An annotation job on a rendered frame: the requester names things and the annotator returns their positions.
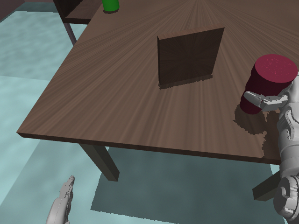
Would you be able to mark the table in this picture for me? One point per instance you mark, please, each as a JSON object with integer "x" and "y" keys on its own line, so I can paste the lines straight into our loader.
{"x": 106, "y": 93}

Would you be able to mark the chair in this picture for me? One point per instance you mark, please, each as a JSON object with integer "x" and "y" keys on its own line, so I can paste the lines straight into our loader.
{"x": 76, "y": 12}

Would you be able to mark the left robot hand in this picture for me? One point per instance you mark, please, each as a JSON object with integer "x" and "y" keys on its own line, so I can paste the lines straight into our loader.
{"x": 61, "y": 207}

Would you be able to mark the right robot arm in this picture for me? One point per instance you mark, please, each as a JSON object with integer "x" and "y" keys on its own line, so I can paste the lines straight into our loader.
{"x": 286, "y": 199}

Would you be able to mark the right robot hand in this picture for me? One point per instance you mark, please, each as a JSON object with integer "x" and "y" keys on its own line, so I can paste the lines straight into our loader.
{"x": 288, "y": 95}

